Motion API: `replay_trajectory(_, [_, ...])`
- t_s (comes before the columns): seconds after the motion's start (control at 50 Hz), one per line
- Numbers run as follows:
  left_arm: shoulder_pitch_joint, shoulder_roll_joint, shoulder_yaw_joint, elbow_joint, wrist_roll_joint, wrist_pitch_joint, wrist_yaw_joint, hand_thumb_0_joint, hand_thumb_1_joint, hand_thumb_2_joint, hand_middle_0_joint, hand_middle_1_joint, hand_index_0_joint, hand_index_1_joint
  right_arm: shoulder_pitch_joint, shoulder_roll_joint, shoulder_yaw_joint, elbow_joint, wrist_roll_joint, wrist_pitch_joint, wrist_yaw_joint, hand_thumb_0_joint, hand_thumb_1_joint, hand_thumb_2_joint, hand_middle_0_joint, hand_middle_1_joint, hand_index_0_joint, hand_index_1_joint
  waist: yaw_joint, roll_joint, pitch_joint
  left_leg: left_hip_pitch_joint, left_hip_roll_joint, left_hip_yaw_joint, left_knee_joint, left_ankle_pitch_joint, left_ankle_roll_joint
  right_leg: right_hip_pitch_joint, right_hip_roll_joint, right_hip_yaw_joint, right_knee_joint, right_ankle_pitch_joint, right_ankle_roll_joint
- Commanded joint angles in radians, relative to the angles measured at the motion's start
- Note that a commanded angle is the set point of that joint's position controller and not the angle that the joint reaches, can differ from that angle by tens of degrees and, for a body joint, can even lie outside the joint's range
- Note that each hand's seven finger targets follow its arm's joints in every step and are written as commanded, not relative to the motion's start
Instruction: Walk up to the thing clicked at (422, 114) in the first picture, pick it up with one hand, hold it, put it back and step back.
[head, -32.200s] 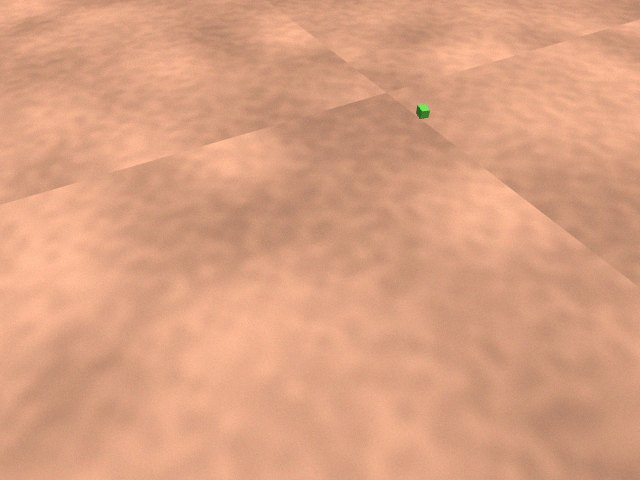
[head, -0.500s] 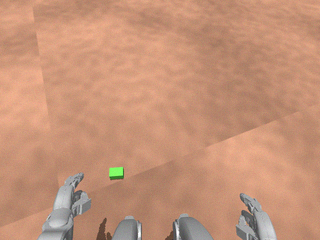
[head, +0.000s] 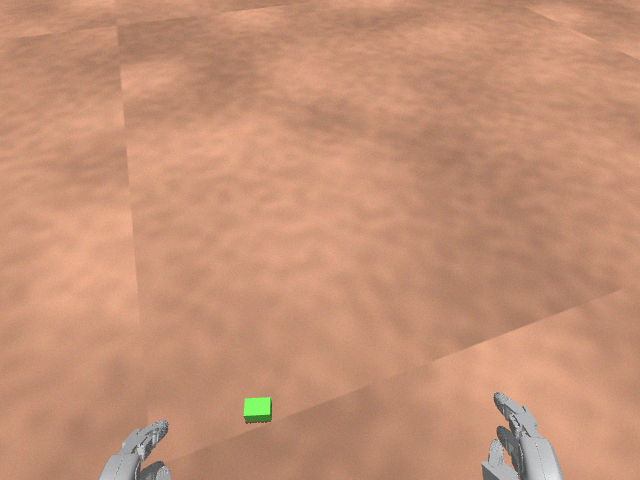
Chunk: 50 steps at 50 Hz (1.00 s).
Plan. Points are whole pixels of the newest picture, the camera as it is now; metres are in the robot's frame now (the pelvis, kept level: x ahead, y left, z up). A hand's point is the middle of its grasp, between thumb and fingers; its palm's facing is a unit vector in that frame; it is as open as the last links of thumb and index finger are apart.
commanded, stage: home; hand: left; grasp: from above
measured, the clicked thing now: (258, 409) +0.48 +0.18 -0.70
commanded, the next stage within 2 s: stand in 1.86 s
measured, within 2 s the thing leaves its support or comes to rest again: neither
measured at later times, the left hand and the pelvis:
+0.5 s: hand out of the picture +0.16 +0.17 -0.05, palm faces +0.03 -0.98 -0.21, open 7.4 cm; pelvis +0.00 -0.01 +0.00, yaw +0 degrees
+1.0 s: hand out of the picture +0.17 +0.17 -0.05, palm faces +0.03 -0.98 -0.21, open 7.4 cm; pelvis +0.00 -0.01 +0.00, yaw +0 degrees
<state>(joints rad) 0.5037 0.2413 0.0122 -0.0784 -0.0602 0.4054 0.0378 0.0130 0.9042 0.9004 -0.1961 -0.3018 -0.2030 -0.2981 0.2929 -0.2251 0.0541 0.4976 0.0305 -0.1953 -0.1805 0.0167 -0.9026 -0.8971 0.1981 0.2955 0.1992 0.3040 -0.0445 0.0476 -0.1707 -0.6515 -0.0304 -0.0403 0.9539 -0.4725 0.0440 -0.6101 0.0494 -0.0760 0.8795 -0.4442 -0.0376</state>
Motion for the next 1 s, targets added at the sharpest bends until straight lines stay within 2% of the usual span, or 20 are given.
replay_trajectory(0.0, [-0.050,0.098,0.060,-0.173,0.003,-0.048,-0.006,0.000,0.900,0.901,-0.200,-0.300,-0.200,-0.300,-0.045,-0.128,-0.055,-0.141,-0.009,-0.067,-0.014,0.000,-0.901,-0.899,0.200,0.299,0.200,0.299,-0.010,0.003,-0.053,0.091,0.023,-0.037,-0.157,0.235,-0.009,0.052,-0.006,0.033,-0.129,0.192,0.010])
replay_trajectory(0.14, [-0.037,0.103,0.066,-0.171,0.007,-0.057,-0.003,0.000,0.900,0.900,-0.200,-0.300,-0.200,-0.300,-0.052,-0.128,-0.052,-0.135,-0.009,-0.074,-0.009,0.000,-0.901,-0.899,0.200,0.299,0.200,0.299,0.005,0.021,-0.065,0.100,0.024,-0.045,-0.166,0.247,-0.015,0.067,-0.008,0.034,-0.123,0.198,0.007])
replay_trajectory(0.2, [-0.042,0.087,0.054,-0.146,0.009,-0.060,-0.003,0.000,0.900,0.900,-0.200,-0.300,-0.200,-0.300,-0.060,-0.122,-0.048,-0.133,-0.010,-0.076,-0.008,0.000,-0.901,-0.899,0.200,0.299,0.200,0.299,0.005,0.011,-0.016,0.071,0.022,-0.041,-0.174,0.178,-0.012,0.048,-0.009,0.035,-0.134,0.149,0.011])
replay_trajectory(0.24, [-0.042,0.107,0.071,-0.166,0.007,-0.060,-0.001,0.000,0.900,0.900,-0.200,-0.300,-0.200,-0.300,-0.055,-0.127,-0.053,-0.130,-0.009,-0.075,-0.008,0.000,-0.901,-0.899,0.199,0.299,0.200,0.299,0.009,0.002,-0.048,0.081,0.021,-0.039,-0.170,0.192,-0.010,0.062,-0.010,0.037,-0.133,0.160,0.009])
replay_trajectory(0.3, [-0.017,0.089,0.055,-0.151,0.003,-0.056,-0.006,0.000,0.900,0.900,-0.200,-0.301,-0.200,-0.300,-0.051,-0.129,-0.055,-0.133,-0.009,-0.075,-0.006,0.000,-0.901,-0.899,0.199,0.299,0.199,0.299,0.002,-0.010,-0.070,0.090,0.019,-0.032,-0.152,0.241,-0.010,0.072,-0.010,0.042,-0.125,0.204,0.010])
replay_trajectory(0.34, [-0.047,0.108,0.067,-0.179,0.000,-0.061,-0.004,0.000,0.900,0.900,-0.200,-0.301,-0.200,-0.300,-0.053,-0.129,-0.055,-0.131,-0.009,-0.076,-0.008,0.000,-0.901,-0.899,0.199,0.299,0.199,0.299,0.004,-0.007,-0.060,0.077,0.016,-0.026,-0.141,0.230,-0.007,0.066,-0.013,0.045,-0.132,0.204,0.015])
replay_trajectory(0.38, [-0.018,0.083,0.052,-0.128,0.003,-0.055,-0.006,0.000,0.900,0.900,-0.200,-0.301,-0.200,-0.300,-0.054,-0.127,-0.052,-0.128,-0.009,-0.077,-0.008,0.000,-0.901,-0.899,0.199,0.299,0.199,0.299,-0.001,-0.029,-0.040,0.068,0.016,-0.023,-0.143,0.210,-0.005,0.054,-0.013,0.046,-0.136,0.187,0.016])
replay_trajectory(0.4, [-0.062,0.115,0.077,-0.211,-0.003,-0.066,-0.004,0.000,0.900,0.900,-0.200,-0.301,-0.200,-0.300,-0.050,-0.131,-0.057,-0.133,-0.009,-0.078,-0.007,0.000,-0.901,-0.899,0.199,0.299,0.199,0.299,0.007,-0.007,-0.076,0.081,0.016,-0.025,-0.142,0.217,-0.007,0.071,-0.015,0.047,-0.131,0.193,0.013])
replay_trajectory(0.42, [-0.014,0.089,0.058,-0.134,0.001,-0.059,-0.005,0.000,0.900,0.900,-0.200,-0.301,-0.200,-0.300,-0.055,-0.129,-0.055,-0.127,-0.009,-0.078,-0.009,0.000,-0.902,-0.899,0.199,0.299,0.199,0.299,0.005,-0.029,-0.059,0.069,0.015,-0.026,-0.138,0.219,-0.005,0.062,-0.014,0.045,-0.132,0.196,0.016])
replay_trajectory(0.44, [-0.051,0.113,0.078,-0.200,-0.003,-0.067,-0.003,0.000,0.900,0.900,-0.200,-0.301,-0.200,-0.300,-0.054,-0.129,-0.059,-0.134,-0.009,-0.078,-0.009,0.000,-0.901,-0.899,0.199,0.299,0.199,0.299,0.010,-0.026,-0.084,0.074,0.014,-0.023,-0.131,0.218,-0.004,0.069,-0.015,0.050,-0.135,0.201,0.017])
replay_trajectory(0.56, [-0.049,0.116,0.074,-0.202,0.000,-0.070,-0.007,0.000,0.900,0.900,-0.200,-0.301,-0.200,-0.300,-0.048,-0.128,-0.061,-0.124,-0.011,-0.081,-0.008,0.000,-0.901,-0.899,0.199,0.299,0.199,0.299,0.005,0.001,-0.076,0.077,0.012,-0.015,-0.125,0.223,-0.006,0.065,-0.018,0.058,-0.133,0.210,0.018])
replay_trajectory(0.6, [-0.013,0.092,0.058,-0.154,0.004,-0.061,-0.006,0.000,0.900,0.900,-0.200,-0.301,-0.200,-0.300,-0.047,-0.126,-0.059,-0.122,-0.008,-0.080,-0.010,0.000,-0.901,-0.899,0.199,0.299,0.199,0.299,0.002,-0.017,-0.061,0.077,0.014,-0.015,-0.123,0.238,-0.006,0.060,-0.019,0.058,-0.131,0.228,0.019])
replay_trajectory(0.64, [-0.033,0.116,0.078,-0.190,0.004,-0.064,-0.003,0.000,0.900,0.900,-0.200,-0.301,-0.200,-0.300,-0.046,-0.128,-0.062,-0.122,-0.010,-0.078,-0.009,0.000,-0.901,-0.899,0.199,0.299,0.199,0.299,0.004,-0.016,-0.091,0.081,0.011,-0.014,-0.114,0.245,-0.004,0.073,-0.020,0.061,-0.134,0.242,0.021])
replay_trajectory(0.68, [-0.029,0.111,0.070,-0.179,0.002,-0.061,-0.005,0.000,0.900,0.900,-0.200,-0.301,-0.200,-0.300,-0.047,-0.128,-0.059,-0.114,-0.011,-0.080,-0.008,0.000,-0.901,-0.899,0.199,0.299,0.199,0.299,0.002,-0.020,-0.047,0.067,0.011,-0.012,-0.116,0.223,-0.002,0.061,-0.020,0.061,-0.139,0.222,0.022])
replay_trajectory(0.7, [-0.033,0.115,0.071,-0.193,0.001,-0.061,-0.005,0.000,0.900,0.900,-0.200,-0.301,-0.200,-0.300,-0.047,-0.127,-0.060,-0.118,-0.010,-0.081,-0.009,0.000,-0.902,-0.899,0.199,0.299,0.199,0.299,0.003,-0.015,-0.076,0.077,0.011,-0.011,-0.111,0.242,-0.003,0.070,-0.020,0.062,-0.136,0.239,0.022])
replay_trajectory(0.72, [-0.020,0.091,0.051,-0.157,0.001,-0.057,-0.007,0.000,0.900,0.900,-0.200,-0.301,-0.200,-0.301,-0.046,-0.126,-0.058,-0.113,-0.010,-0.081,-0.008,0.000,-0.902,-0.899,0.199,0.299,0.199,0.299,-0.009,-0.024,-0.060,0.075,0.012,-0.013,-0.115,0.246,-0.004,0.058,-0.018,0.060,-0.132,0.242,0.022])
replay_trajectory(0.78, [-0.028,0.119,0.075,-0.197,0.002,-0.055,-0.006,0.000,0.900,0.900,-0.200,-0.301,-0.200,-0.300,-0.052,-0.127,-0.062,-0.121,-0.008,-0.077,-0.007,0.000,-0.902,-0.899,0.199,0.299,0.199,0.299,0.011,-0.012,-0.070,0.069,0.012,-0.018,-0.119,0.239,-0.006,0.064,-0.020,0.057,-0.133,0.230,0.020])
replay_trajectory(0.8, [-0.034,0.119,0.075,-0.189,0.001,-0.054,-0.006,0.000,0.900,0.900,-0.200,-0.301,-0.200,-0.300,-0.052,-0.132,-0.063,-0.121,-0.009,-0.076,-0.007,0.000,-0.902,-0.899,0.199,0.299,0.199,0.299,0.003,-0.001,-0.051,0.067,0.011,-0.014,-0.119,0.231,-0.006,0.057,-0.020,0.060,-0.135,0.222,0.020])
replay_trajectory(0.88, [-0.010,0.114,0.070,-0.194,0.001,-0.051,-0.003,0.000,0.900,0.900,-0.200,-0.301,-0.200,-0.300,-0.050,-0.138,-0.069,-0.129,-0.010,-0.077,-0.007,0.000,-0.902,-0.899,0.199,0.299,0.199,0.299,0.003,-0.006,-0.093,0.090,0.012,-0.016,-0.108,0.290,-0.007,0.081,-0.018,0.058,-0.121,0.281,0.018])
replay_trajectory(0.98, [-0.029,0.095,0.062,-0.173,-0.002,-0.051,-0.009,0.000,0.900,0.900,-0.200,-0.301,-0.200,-0.301,-0.056,-0.127,-0.061,-0.123,-0.009,-0.076,-0.002,0.000,-0.902,-0.899,0.199,0.299,0.199,0.299,0.001,-0.006,-0.051,0.060,0.015,-0.026,-0.127,0.224,-0.009,0.048,-0.016,0.050,-0.122,0.208,0.017])
